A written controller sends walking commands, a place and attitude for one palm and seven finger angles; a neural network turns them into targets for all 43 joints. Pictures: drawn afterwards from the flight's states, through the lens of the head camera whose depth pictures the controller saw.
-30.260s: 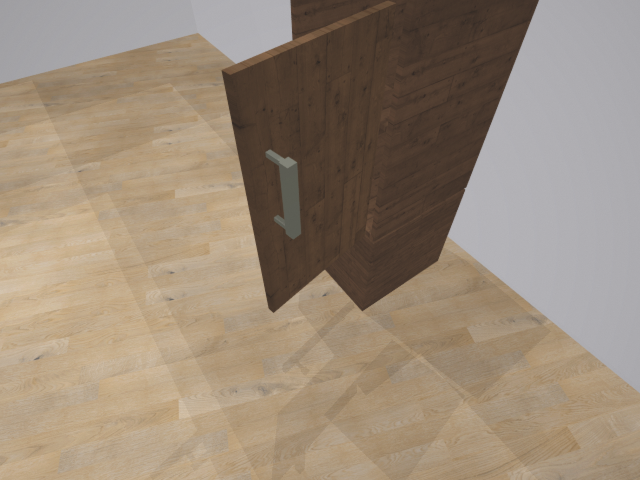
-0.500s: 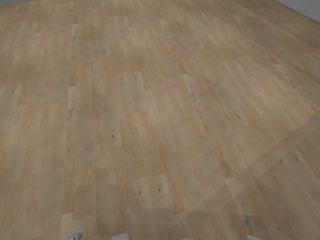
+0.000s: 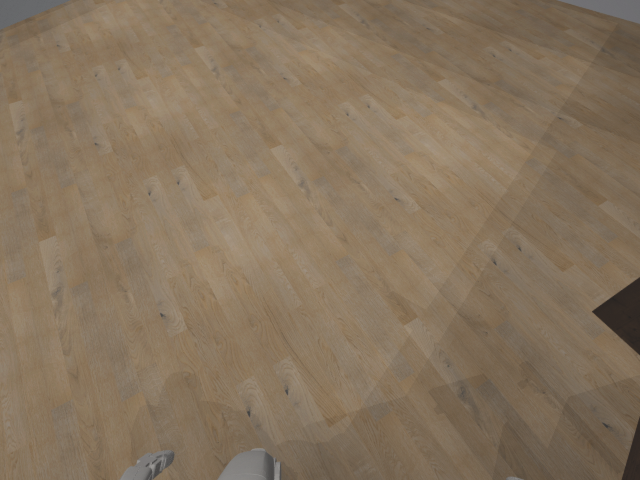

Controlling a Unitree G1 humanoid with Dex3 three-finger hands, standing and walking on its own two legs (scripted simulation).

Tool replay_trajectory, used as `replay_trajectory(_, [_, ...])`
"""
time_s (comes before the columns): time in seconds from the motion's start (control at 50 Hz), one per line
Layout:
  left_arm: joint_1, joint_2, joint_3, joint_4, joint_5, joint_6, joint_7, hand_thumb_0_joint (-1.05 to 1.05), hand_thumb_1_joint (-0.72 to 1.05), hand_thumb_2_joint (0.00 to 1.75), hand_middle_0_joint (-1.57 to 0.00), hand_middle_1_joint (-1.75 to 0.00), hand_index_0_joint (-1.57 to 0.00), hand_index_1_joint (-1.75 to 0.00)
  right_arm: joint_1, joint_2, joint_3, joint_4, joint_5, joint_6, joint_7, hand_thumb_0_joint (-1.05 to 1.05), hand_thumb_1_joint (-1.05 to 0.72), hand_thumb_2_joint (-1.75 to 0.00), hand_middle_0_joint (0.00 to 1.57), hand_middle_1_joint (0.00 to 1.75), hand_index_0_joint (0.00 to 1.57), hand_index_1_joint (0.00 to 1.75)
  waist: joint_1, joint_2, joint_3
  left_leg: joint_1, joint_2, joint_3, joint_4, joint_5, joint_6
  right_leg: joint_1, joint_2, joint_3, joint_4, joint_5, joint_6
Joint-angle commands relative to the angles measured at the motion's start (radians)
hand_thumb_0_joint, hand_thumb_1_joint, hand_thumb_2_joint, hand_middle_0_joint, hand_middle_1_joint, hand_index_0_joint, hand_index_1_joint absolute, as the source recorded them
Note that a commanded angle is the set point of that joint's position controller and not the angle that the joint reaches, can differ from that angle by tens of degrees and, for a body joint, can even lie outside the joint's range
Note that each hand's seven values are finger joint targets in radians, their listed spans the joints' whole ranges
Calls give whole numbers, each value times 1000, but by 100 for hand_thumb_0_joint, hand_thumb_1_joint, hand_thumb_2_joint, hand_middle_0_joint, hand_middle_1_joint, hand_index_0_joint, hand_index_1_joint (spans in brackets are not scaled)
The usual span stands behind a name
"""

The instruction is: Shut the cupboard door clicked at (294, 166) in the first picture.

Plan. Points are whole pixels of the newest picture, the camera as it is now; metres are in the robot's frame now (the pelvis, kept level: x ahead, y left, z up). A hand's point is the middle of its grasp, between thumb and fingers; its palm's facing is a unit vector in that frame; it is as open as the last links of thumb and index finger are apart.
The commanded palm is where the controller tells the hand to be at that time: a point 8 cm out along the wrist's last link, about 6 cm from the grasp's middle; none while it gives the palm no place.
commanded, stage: turn to face it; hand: left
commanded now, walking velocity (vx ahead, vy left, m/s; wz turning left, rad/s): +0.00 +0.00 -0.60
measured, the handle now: out of the picture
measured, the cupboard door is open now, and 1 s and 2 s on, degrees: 70 70 70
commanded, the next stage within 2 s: take the last steps up to it in 1.56 s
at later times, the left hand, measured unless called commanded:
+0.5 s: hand (224, 413) +0.22 +0.16 -0.16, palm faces -0.33 -0.91 -0.27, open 7.4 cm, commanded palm none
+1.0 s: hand (260, 368) +0.29 +0.12 -0.16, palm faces -0.58 -0.79 -0.19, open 7.4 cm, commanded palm none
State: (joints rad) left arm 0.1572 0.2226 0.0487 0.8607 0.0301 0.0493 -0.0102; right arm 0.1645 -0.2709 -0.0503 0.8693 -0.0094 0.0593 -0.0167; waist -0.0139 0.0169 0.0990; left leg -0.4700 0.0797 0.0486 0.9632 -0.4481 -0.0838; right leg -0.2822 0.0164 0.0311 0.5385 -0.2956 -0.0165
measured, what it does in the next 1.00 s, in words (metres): steps on the spot, turning right: left foot, then right foot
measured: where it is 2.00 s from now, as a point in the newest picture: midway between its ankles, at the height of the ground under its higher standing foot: outside the picture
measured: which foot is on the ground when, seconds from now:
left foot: up 0.00-0.10, down 0.12-0.46, up 0.48-0.76, down 0.78-1.00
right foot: down 0.00-0.12, up 0.14-0.44, down 0.46-0.78, up 0.80-1.00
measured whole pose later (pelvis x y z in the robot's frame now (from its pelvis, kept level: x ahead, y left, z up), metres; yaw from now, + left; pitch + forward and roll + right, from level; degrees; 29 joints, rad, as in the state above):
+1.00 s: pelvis +0.08 +0.01 +0.01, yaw -37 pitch +2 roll -3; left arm 0.13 0.27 0.08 0.88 0.02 0.09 -0.04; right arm 0.22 -0.21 -0.01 0.86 -0.03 0.01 -0.02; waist -0.01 -0.01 0.10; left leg -0.24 0.14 0.18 0.52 -0.30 0.00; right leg -0.47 -0.01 -0.04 1.03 -0.48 0.06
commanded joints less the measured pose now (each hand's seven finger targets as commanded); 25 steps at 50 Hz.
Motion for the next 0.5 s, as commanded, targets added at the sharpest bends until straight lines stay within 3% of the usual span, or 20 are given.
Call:
replay_trajectory(0.0, [0,228,72,-67,-3,-21,16,0,90,90,-20,-30,-20,-30,17,-55,-11,-90,2,-34,-3,0,-90,-90,20,30,20,30,21,-186,-179,41,-41,1,-210,36,0,141,-219,262,-99,534,-158])
replay_trajectory(0.04, [-20,219,70,-67,-9,-16,15,0,90,90,-20,-30,-20,-30,63,-61,-11,-79,4,-41,-8,0,-90,-90,20,30,20,30,-5,-167,-179,155,-51,-1,-383,145,8,82,-188,271,-56,492,-115])
replay_trajectory(0.06, [-41,203,67,-73,-14,-12,14,0,90,90,-20,-30,-20,-30,110,-82,-14,-64,2,-49,-11,0,-90,-90,20,30,20,30,-32,-144,-187,280,-25,-13,-514,244,18,-5,-158,252,-14,401,-72])
replay_trajectory(0.08, [-12,149,56,-87,-23,-7,8,0,90,90,-20,-30,-20,-30,124,-156,-26,-64,-10,-60,-15,0,-90,-90,20,30,20,30,-27,65,-212,410,138,-178,-612,350,77,-145,-36,165,105,181,-10])
replay_trajectory(0.1, [8,112,45,-105,-25,-8,-1,0,90,90,-20,-30,-20,-30,145,-238,-40,-76,-20,-59,-16,0,-90,-90,20,30,20,30,-30,299,-212,457,370,-365,-649,520,201,-273,47,9,344,-286,39])
replay_trajectory(0.12, [-17,140,44,-106,-13,-8,0,0,90,90,-20,-30,-20,-30,143,-230,-36,-75,-24,-57,-19,0,-90,-90,20,30,20,30,-40,271,-199,418,423,-382,-625,585,264,-285,10,17,531,-360,45])
replay_trajectory(0.16, [-46,136,55,-92,-13,-9,-15,0,90,90,-20,-30,-20,-30,93,-186,-28,-92,-27,-60,-22,0,-90,-90,20,30,20,30,-19,183,-154,374,352,-255,-592,718,264,-299,-32,3,654,-295,61])
replay_trajectory(0.18, [-42,119,51,-87,-13,-5,-22,0,90,90,-20,-30,-20,-30,68,-172,-25,-97,-28,-58,-24,0,-90,-90,20,30,20,30,-6,161,-156,397,305,-159,-568,762,242,-299,-42,-16,629,-257,69])
replay_trajectory(0.2, [-42,107,48,-85,-14,1,-26,0,90,90,-20,-30,-20,-30,59,-167,-24,-95,-28,-56,-24,0,-90,-90,20,30,20,30,-4,177,-159,412,280,-92,-554,777,224,-286,-45,-37,592,-236,74])
replay_trajectory(0.28, [-78,84,41,-94,-13,6,-36,0,90,90,-20,-30,-20,-30,88,-170,-33,-71,-26,-50,-18,0,-90,-90,20,30,20,30,-24,204,-162,404,273,12,-538,727,202,-181,-37,-102,373,-181,66])
replay_trajectory(0.32, [-81,85,39,-95,-10,1,-38,0,90,90,-20,-30,-20,-30,92,-177,-39,-64,-25,-46,-13,0,-90,-90,20,30,20,30,-31,211,-149,384,276,31,-521,687,190,-134,-20,-134,280,-158,56])
replay_trajectory(0.36, [-57,88,40,-89,-11,-3,-37,0,90,90,-20,-30,-20,-30,69,-190,-45,-65,-24,-43,-8,0,-90,-90,20,30,20,30,-12,227,-154,354,283,50,-488,622,171,-60,-14,-147,166,-93,45])
replay_trajectory(0.38, [-27,98,43,-79,-10,-7,-36,0,90,90,-20,-30,-20,-30,57,-192,-47,-64,-21,-41,-6,0,-90,-90,20,30,20,30,7,200,-158,324,270,74,-440,573,143,9,-5,-160,67,-8,38])
replay_trajectory(0.4, [31,125,50,-63,-8,-13,-32,0,90,90,-20,-30,-20,-30,46,-185,-49,-70,-16,-39,-2,0,-90,-90,20,30,20,30,41,142,-171,246,244,96,-345,493,106,135,-16,-138,-52,105,21])
replay_trajectory(0.42, [105,216,64,-43,0,-26,-21,0,90,90,-20,-30,-20,-30,46,-137,-41,-87,-5,-37,6,0,-90,-90,20,30,20,30,77,-74,-212,85,160,154,-145,298,46,312,-178,65,-148,280,-37])
replay_trajectory(0.44, [163,303,80,-22,-3,-35,-5,0,90,90,-20,-30,-20,-30,-23,-66,-19,-140,-2,-36,6,0,-90,-90,20,30,20,30,111,-313,-184,-148,8,125,83,-217,3,343,-394,361,-178,618,-159])
replay_trajectory(0.46, [186,317,78,-18,-15,-31,5,0,90,90,-20,-30,-20,-30,-58,-86,-13,-153,0,-24,-4,0,-90,-90,20,30,20,30,120,-232,-166,-167,20,-17,192,-214,10,264,-421,367,-177,627,-217])
replay_trajectory(0.48, [123,287,80,-28,-10,-31,17,0,90,90,-20,-30,-20,-30,-53,-81,-16,-138,0,-23,-13,0,-90,-90,20,30,20,30,82,-314,-163,-216,27,-55,248,-167,7,261,-368,378,-183,558,-214])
